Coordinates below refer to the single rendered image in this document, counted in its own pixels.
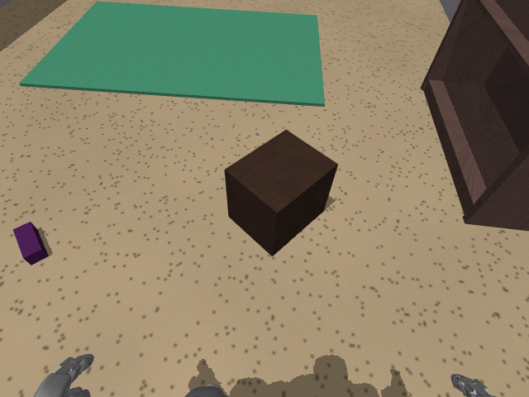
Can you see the bookshelf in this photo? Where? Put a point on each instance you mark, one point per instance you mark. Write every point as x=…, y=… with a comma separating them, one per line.
x=477, y=89

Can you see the right robot hand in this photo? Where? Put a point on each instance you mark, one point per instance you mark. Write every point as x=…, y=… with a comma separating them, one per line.
x=469, y=387

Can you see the left robot hand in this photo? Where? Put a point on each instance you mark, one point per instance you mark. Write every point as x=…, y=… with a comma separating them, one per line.
x=57, y=384

